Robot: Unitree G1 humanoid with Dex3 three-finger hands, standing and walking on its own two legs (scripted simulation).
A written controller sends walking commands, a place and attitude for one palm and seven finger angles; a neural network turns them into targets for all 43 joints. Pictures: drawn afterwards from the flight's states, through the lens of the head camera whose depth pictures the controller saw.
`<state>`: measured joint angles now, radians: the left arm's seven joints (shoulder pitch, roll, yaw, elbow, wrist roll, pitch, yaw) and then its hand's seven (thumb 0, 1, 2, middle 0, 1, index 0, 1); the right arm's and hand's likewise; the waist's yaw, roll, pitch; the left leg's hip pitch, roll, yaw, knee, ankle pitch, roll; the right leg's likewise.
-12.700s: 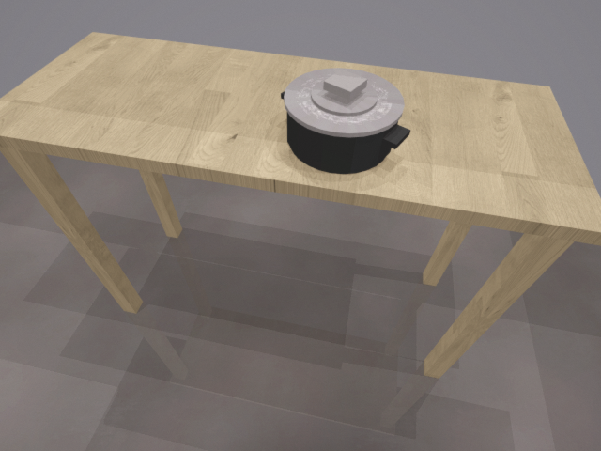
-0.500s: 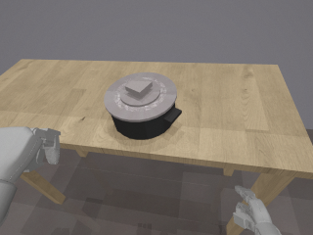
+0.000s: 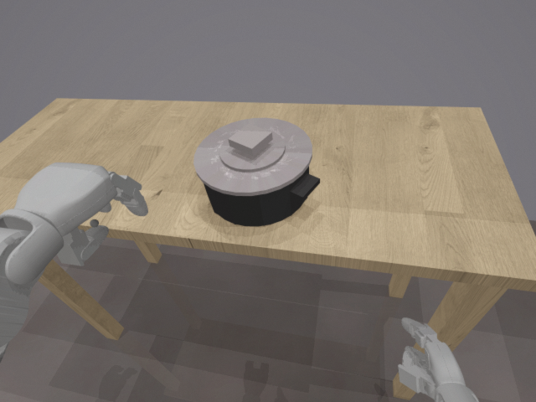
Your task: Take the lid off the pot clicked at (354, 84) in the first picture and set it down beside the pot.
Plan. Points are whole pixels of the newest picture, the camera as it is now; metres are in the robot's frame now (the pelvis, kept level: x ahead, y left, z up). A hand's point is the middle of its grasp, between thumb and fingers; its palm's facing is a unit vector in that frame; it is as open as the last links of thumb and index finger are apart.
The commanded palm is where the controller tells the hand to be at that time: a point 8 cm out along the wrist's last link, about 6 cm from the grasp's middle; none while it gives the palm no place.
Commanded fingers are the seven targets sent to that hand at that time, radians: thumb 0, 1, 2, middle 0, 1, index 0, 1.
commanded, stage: reach forward and open the fingers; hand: left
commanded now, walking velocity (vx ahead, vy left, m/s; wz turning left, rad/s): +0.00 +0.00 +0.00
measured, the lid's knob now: (250, 139) +0.49 +0.09 +0.15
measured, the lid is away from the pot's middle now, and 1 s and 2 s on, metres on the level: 0.00 0.00 0.00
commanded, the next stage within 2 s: move the open hand above the knob in 0.32 s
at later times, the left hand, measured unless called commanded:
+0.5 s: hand (101, 180) +0.31 +0.24 +0.22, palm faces -0.03 +0.03 -1.00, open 10.0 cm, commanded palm +0.28 +0.23 +0.28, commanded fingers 0.00 -0.38 1.66 -0.87 -0.08 -0.87 -0.08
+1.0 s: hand (156, 143) +0.37 +0.19 +0.23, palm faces +0.00 +0.05 -1.00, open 10.0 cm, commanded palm +0.33 +0.18 +0.28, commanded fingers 0.00 -0.38 1.66 -0.87 -0.08 -0.87 -0.08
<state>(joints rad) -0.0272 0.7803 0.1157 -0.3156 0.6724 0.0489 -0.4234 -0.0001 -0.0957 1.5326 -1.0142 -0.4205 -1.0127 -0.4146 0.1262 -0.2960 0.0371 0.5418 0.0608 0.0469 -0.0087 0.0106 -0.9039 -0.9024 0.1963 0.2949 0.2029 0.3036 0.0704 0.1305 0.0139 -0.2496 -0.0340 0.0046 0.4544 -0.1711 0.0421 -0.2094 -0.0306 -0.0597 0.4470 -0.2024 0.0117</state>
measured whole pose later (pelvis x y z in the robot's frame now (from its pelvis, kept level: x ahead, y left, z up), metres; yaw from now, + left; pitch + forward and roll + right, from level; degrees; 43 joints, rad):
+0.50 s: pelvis -0.01 +0.00 +0.00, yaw -1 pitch -2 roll +0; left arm -0.34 0.75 0.04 -0.09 0.73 0.09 -0.46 0.00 -0.37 1.66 -0.88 -0.09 -0.88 -0.08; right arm 0.14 -0.30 0.03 0.54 0.08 0.04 0.00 0.01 -0.90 -0.90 0.20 0.29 0.20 0.30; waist 0.06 0.12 0.01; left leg -0.26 -0.04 0.02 0.46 -0.16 0.05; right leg -0.24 -0.04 -0.04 0.48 -0.21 0.01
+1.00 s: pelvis +0.01 -0.01 +0.00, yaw -1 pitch -1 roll +1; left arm -0.54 0.71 -0.10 -0.01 0.76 0.14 -0.45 0.00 -0.37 1.65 -0.89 -0.09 -0.89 -0.08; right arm 0.10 -0.29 0.04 0.55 0.07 0.07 0.01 0.01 -0.90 -0.90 0.20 0.29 0.20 0.30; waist 0.03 0.11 0.01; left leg -0.25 -0.04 0.02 0.45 -0.18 0.03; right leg -0.24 -0.04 -0.04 0.50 -0.24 0.00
